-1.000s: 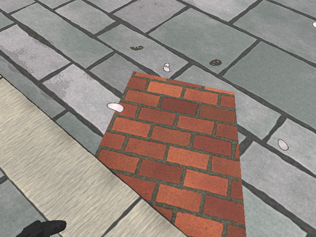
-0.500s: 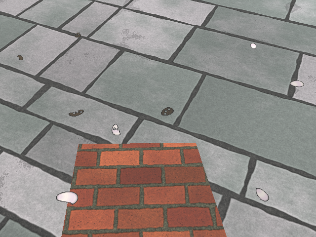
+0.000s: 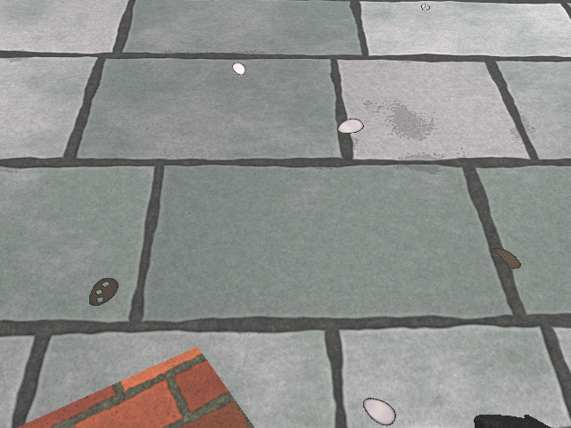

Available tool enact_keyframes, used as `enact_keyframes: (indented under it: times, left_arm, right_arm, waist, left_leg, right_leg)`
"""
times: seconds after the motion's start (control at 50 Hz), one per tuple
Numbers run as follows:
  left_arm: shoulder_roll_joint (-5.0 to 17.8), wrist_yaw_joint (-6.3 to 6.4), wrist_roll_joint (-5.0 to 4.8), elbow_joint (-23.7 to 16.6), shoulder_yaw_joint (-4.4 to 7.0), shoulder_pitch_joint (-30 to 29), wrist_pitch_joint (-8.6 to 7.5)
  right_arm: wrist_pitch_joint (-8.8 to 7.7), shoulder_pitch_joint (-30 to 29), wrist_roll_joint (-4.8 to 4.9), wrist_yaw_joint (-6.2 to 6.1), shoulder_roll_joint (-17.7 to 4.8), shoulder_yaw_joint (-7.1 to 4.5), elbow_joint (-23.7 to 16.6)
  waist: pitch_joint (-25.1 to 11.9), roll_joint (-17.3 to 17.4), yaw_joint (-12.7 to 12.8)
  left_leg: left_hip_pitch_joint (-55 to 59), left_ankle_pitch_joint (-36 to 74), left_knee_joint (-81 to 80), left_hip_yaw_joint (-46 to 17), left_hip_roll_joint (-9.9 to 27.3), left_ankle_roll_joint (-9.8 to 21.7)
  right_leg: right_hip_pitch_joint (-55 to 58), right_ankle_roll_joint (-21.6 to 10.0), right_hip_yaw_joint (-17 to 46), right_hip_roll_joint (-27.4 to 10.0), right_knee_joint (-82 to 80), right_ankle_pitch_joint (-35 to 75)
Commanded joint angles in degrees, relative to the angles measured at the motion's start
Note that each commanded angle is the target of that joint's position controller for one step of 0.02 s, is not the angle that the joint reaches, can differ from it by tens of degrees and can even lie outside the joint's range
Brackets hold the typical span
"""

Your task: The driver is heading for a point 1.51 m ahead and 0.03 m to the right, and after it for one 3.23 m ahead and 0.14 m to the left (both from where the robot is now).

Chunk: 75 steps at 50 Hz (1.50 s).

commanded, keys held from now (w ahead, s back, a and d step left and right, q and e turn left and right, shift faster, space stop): w+e+shift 0.32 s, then w+shift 0.14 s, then w+q+shift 0.54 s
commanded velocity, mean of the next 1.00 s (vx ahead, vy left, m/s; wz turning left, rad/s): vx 1.00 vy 0.00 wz -0.21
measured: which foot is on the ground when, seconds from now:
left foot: up 0.00-0.14, down 0.16-0.64, up 0.66-1.00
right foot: down 0.00-0.16, up 0.18-0.60, down 0.62-1.00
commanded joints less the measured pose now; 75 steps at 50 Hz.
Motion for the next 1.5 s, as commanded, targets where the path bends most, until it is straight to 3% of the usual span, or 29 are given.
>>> enact_keyframes:
  times: [0.02, 0.1, 0.14, 0.16, 0.18, 0.2, 0.26, 0.34, 0.42, 0.54, 0.58, 0.62, 0.64, 0.66, 0.68, 0.72, 0.78, 0.9, 1.02, 1.06, 1.1, 1.12, 1.14, 1.16, 1.2, 1.26, 1.34, 1.44, 1.5]
  left_arm:
    - [10.6, 3.3, -0.73, -9.8, 2.17, -16.0, -2.83]
    - [9.4, 3.68, -2.07, -7.2, 2.56, -7.8, -2.04]
    - [7.5, 3.13, -1.62, -7.4, 1.87, -8.2, -1.5]
    - [3.0, 2.4, -0.19, -9.3, 0.42, -10.7, -1.6]
    - [-4.4, 2.14, -1.67, -12.6, -1.38, -3.1, -2.17]
    - [-0.2, 2.02, -5.08, -12.9, -1.47, -1.6, -1.93]
    - [2.7, 1.22, -1.95, -13.7, -0.33, -12.5, 0.11]
    - [2.2, -0.04, -2.08, -16.4, -0.05, -15.4, 2.19]
    - [2.8, -0.37, -1.72, -17.4, -0.43, -19.6, 1.82]
    - [2.5, -2.86, -1.44, -20.6, -1.19, -32.0, -0.96]
    - [6.0, -2.63, -1.37, -20.4, 0.44, -27.6, -1.36]
    - [12.0, -0.84, -1.81, -14.5, 3.73, -4.2, -0.45]
    - [17.2, 0.61, -0.59, -11.3, 4.7, 4.5, 0.02]
    - [18.9, 0.31, 0.87, -11.3, 4.3, 4.8, -1.15]
    - [12.7, -0.36, 0.82, -10.4, 2.79, 2.3, -1.98]
    - [8.7, -0.8, 0.51, -7.8, 1.7, -3.3, -3.13]
    - [1.4, -1.0, 1.36, -5.5, 0.58, -10.4, -4.29]
    - [3.1, 1.01, 1.64, -3.5, 0.92, -12.2, -4.44]
    - [12.0, 3.27, 1.26, -3.1, 2.21, -8.0, -2.81]
    - [16.1, 3.75, 0.23, -4.2, 3.31, -10.0, -1.07]
    - [15.0, 2.48, -0.97, -6.3, 3.19, -17.6, -1.16]
    - [3.7, 1.27, -0.58, -8.3, 0.19, -20.7, -3.34]
    - [-1.8, 0.47, -1.93, -13.2, -1.97, -9.6, -6.24]
    - [4.9, -0.12, -2.11, -14.3, -1.57, -14.6, -8.13]
    - [6.2, 0.56, -1.83, -14.7, -0.86, -19.1, -7.86]
    - [6.9, 1.47, 0.26, -13.4, -0.1, -17.3, -5.23]
    - [2.2, 2.0, 1.29, -18.1, -1.43, -30.5, -4.22]
    - [4.4, 1.11, -1.77, -20.4, 0.52, -34.1, -4.93]
    - [9.1, 1.23, -2.83, -18.8, 3.21, -26.2, -6.04]
  right_arm:
    - [0.26, -0.7, -2.77, 0.21, -10.0, -3.18, -5.6]
    - [1.12, 1.4, 0.51, 0.77, -9.0, -4.14, -4.4]
    - [1.14, 14.2, 1.3, 0.1, -11.1, -6.49, -1.9]
    - [1.22, 27.6, 1.08, -0.13, -14.3, -7.7, 0.4]
    - [1.06, 29.5, -1.55, 0.53, -19.9, -7.69, 0.7]
    - [1.0, 21.1, -1.66, 1.14, -17.9, -7.25, -1.3]
    - [2.28, 11.0, -1.8, 0.78, -10.5, -6.07, -0.4]
    - [1.34, 9.6, -0.81, 0.42, -7.2, -5.08, 3.5]
    - [0.79, 12.3, -1.94, 0.65, -10.5, -5.76, 5.7]
    - [2.18, 18.8, 0.65, 0.9, -13.7, -5.42, 10.1]
    - [2.7, 19.2, 0.28, 0.6, -17.1, -5.76, 11.1]
    - [3.25, 16.4, -0.55, 0.18, -18.1, -5.34, 11.5]
    - [2.76, 19.4, -1.47, 0.37, -9.4, -3.21, 9.1]
    - [1.07, 24.2, 1.01, 0.43, -3.6, -1.47, 7.6]
    - [0.46, 18.3, 3.55, 0.13, -8.9, -3.29, 6.7]
    - [0.81, 10.3, 2.58, -0.33, -7.6, -3.42, 4.5]
    - [4.3, 15.0, 2.22, 1.01, -5.6, -4.2, 6.8]
    - [6.45, 4.7, 1.4, 2.02, -5.6, -3.95, 3.2]
    - [4.96, -2.7, 1.5, 5.74, -8.3, -4.34, -1.1]
    - [6.24, 7.7, 2.48, 5.39, -12.2, -6.31, 0.2]
    - [8.49, 32.4, 2.1, 3.45, -19.6, -10.25, 6.6]
    - [8.84, 31.1, 1.42, 2.8, -19.7, -10.03, 8.6]
    - [6.37, 21.1, -1.54, 3.35, -16.9, -7.33, 3.7]
    - [4.9, 19.9, -1.73, 3.63, -12.6, -6.91, 1.2]
    - [2.25, 15.7, -1.15, 4.44, -11.0, -6.58, 1.1]
    - [1.7, 9.2, -0.53, 2.9, -11.6, -6.4, -0.8]
    - [2.71, 11.6, 0.82, 0.1, -10.0, -5.99, 0.4]
    - [4.02, 14.7, 1.69, -0.29, -10.3, -6.82, 2.5]
    - [4.65, 13.3, 1.25, -0.45, -9.9, -7.26, 2.3]
  waist:
    - [4.3, 1.3, -7.6]
    - [-1.2, -1.1, -4.7]
    - [-7.4, -1.8, -13.0]
    - [-15.5, 4.1, -19.3]
    - [-18.7, 27.1, -11.2]
    - [-13.1, 26.5, -7.4]
    - [1.5, 5.0, -6.2]
    - [1.2, 5.6, -3.7]
    - [4.0, 0.5, -3.3]
    - [8.5, 0.7, -5.3]
    - [2.8, 6.9, -1.0]
    - [-10.2, 10.1, 13.0]
    - [-19.9, -1.6, 11.5]
    - [-33.2, -17.4, 6.6]
    - [-24.2, -12.0, 7.3]
    - [-7.7, -4.3, 3.7]
    - [-4.3, -7.3, -2.9]
    - [6.7, -2.5, -3.7]
    - [4.3, -1.1, -3.5]
    - [-2.0, -7.2, -10.6]
    - [-10.9, -5.6, -22.8]
    - [-1.7, 17.3, -18.7]
    - [-12.0, 25.0, -4.5]
    - [-14.1, 12.7, -8.1]
    - [-4.1, -8.0, -2.8]
    - [0.0, -6.4, 1.0]
    - [3.7, -2.7, -4.3]
    - [-0.2, 4.5, -8.2]
    - [-4.7, 7.2, -2.5]
  left_leg:
    - [11.5, 14.2, -31.3, 1.5, 3.1, -2.3]
    - [29.0, 25.6, -40.4, 7.4, -4.6, -3.2]
    - [41.6, 16.3, -40.4, 7.9, -5.9, -1.6]
    - [55.2, 4.9, -40.0, -0.4, 0.5, 0.7]
    - [59.1, -15.5, -57.4, -35.4, 14.0, 7.7]
    - [53.1, -37.8, -67.9, -53.6, 18.9, 11.9]
    - [32.1, -13.9, -63.8, -23.2, 12.3, 9.9]
    - [27.5, 4.0, -66.2, -4.4, 10.2, 9.4]
    - [29.7, 12.3, -70.8, 5.5, 10.7, 11.5]
    - [35.8, 31.5, -75.7, 13.3, 11.0, 12.2]
    - [40.1, 60.9, -66.1, 13.7, 11.9, 11.7]
    - [28.3, 67.9, -40.2, 14.5, 8.9, 9.1]
    - [7.7, 29.1, -16.5, 11.8, 2.6, 6.8]
    - [1.0, -2.9, -0.4, 2.4, -4.5, 6.8]
    - [-5.5, -0.4, 5.0, 0.2, -2.7, 7.1]
    - [-9.1, 6.8, 2.5, 3.1, 1.8, 6.8]
    - [-0.4, 13.5, -2.3, 2.8, 6.7, 6.6]
    - [-8.8, 25.0, -14.5, 6.9, 5.0, 5.7]
    - [2.0, 32.4, -34.1, 21.4, -3.5, 10.0]
    - [14.3, 24.1, -31.7, 23.7, -7.9, 11.7]
    - [45.8, 20.2, -35.3, 16.1, -7.4, 16.3]
    - [47.5, 24.1, -40.7, 6.2, -5.7, 19.9]
    - [56.1, 1.5, -52.4, -31.5, 5.0, 32.5]
    - [54.0, -14.2, -63.6, -41.7, 8.4, 30.5]
    - [37.0, -14.7, -66.7, -37.7, 7.0, 24.9]
    - [20.9, 0.1, -66.0, -24.7, 0.0, 24.1]
    - [10.7, 10.2, -66.0, -12.0, -6.6, 20.6]
    - [15.5, 4.3, -59.8, -14.7, -6.6, 15.7]
    - [24.6, 19.8, -47.9, -16.3, -4.9, 13.1]
  right_leg:
    - [-22.7, -10.1, 23.3, -15.4, -20.1, 6.0]
    - [-18.8, -5.0, 18.6, -10.9, -12.7, -1.3]
    - [-15.0, -0.5, 17.0, -8.3, 4.9, 10.8]
    - [-19.8, 2.9, 13.4, -5.5, 26.0, 12.3]
    - [-30.2, 3.8, 10.9, -1.9, 48.6, -16.3]
    - [-39.4, 3.6, 8.3, -7.1, 54.8, -8.9]
    - [-35.1, 3.5, 3.7, -15.0, 50.8, 0.8]
    - [-31.4, 4.2, 4.3, -18.9, 42.6, 4.5]
    - [-34.7, 5.4, 5.0, -17.1, 30.7, 13.4]
    - [-23.3, 3.8, -5.0, -14.4, 4.9, 18.2]
    - [-12.8, 2.6, -6.3, -10.5, 2.2, 12.7]
    - [19.6, 1.3, -5.4, -9.8, 0.3, 13.2]
    - [42.6, 0.1, 13.8, -23.6, 2.6, -0.5]
    - [45.5, -3.6, 41.7, -33.5, -12.6, -25.7]
    - [38.2, -1.9, 43.0, -33.0, -20.2, -29.5]
    - [20.9, -0.8, 26.5, -31.2, -20.3, -11.4]
    - [8.4, 1.2, 8.7, -26.3, -22.6, 3.5]
    - [5.4, 2.9, -10.6, -22.7, -28.9, 18.8]
    - [17.5, 7.7, -19.3, -23.0, -22.9, 60.0]
    - [20.3, 7.4, -18.9, -25.0, -8.3, 85.4]
    - [5.1, 6.1, -16.0, -22.5, 25.2, 75.1]
    - [-12.9, 8.5, -13.4, -6.8, 55.9, 0.9]
    - [-32.7, 8.6, 2.1, -2.8, 67.3, -13.9]
    - [-33.3, 5.0, 8.3, -6.2, 62.1, -8.3]
    - [-28.8, 3.8, 8.0, -11.2, 47.1, -0.9]
    - [-20.0, 8.3, 8.5, -14.0, 35.5, 1.6]
    - [-13.4, 12.7, 3.2, -12.9, 10.3, 15.3]
    - [-3.2, 14.1, 4.3, -9.4, -6.2, 25.5]
    - [3.2, 11.4, 3.9, -9.9, -8.3, 18.8]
